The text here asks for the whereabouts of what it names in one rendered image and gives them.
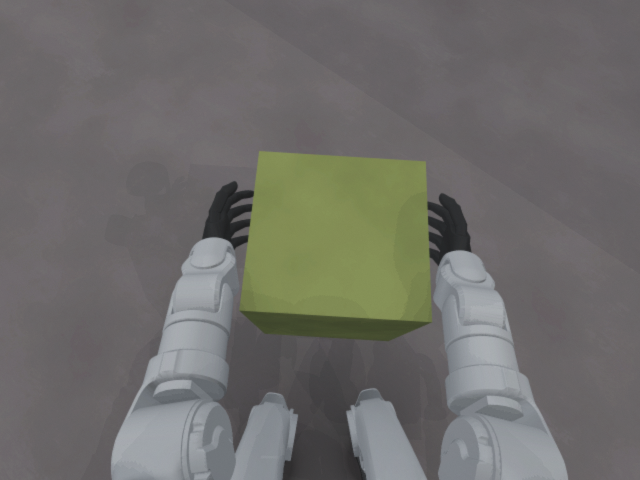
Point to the left robot upper arm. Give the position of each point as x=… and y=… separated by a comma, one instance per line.
x=188, y=440

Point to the robot left hand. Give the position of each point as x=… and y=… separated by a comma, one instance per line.
x=218, y=223

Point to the robot right forearm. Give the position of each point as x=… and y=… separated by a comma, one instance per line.
x=483, y=372

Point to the robot left thigh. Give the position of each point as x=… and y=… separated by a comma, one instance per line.
x=266, y=443

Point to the right robot upper arm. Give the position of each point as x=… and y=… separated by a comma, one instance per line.
x=481, y=447

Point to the robot left forearm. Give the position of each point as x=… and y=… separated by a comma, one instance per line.
x=191, y=360

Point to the left robot shin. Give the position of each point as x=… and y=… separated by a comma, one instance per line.
x=273, y=398

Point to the robot right hand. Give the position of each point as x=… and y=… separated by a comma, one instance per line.
x=453, y=229

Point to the carton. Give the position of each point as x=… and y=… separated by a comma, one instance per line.
x=338, y=247

